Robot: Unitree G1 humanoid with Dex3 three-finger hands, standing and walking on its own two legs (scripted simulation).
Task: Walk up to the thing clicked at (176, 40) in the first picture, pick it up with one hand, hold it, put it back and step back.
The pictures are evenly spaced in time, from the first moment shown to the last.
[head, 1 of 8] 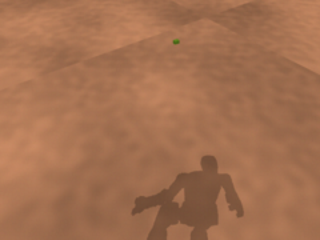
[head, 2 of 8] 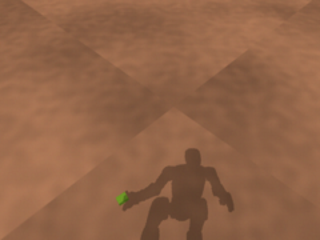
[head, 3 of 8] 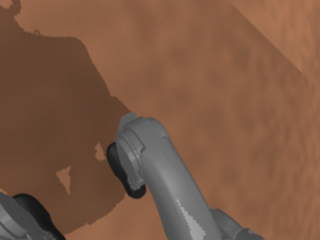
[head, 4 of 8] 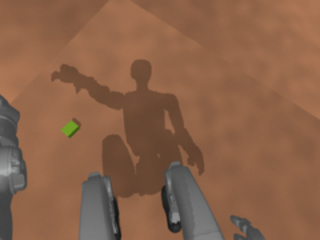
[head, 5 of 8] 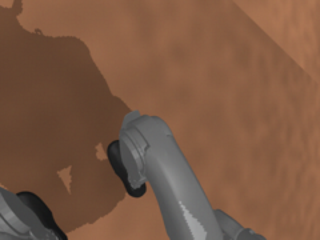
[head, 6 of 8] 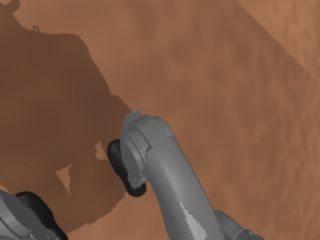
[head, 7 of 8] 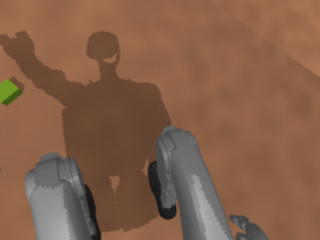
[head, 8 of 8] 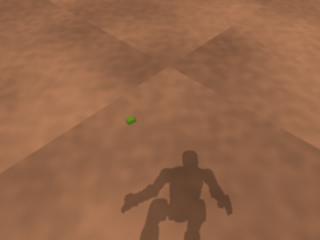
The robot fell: no
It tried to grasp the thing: yes
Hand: left
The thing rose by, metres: 0.00
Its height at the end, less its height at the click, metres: +0.00
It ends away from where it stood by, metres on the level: 0.01
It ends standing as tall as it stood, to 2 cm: yes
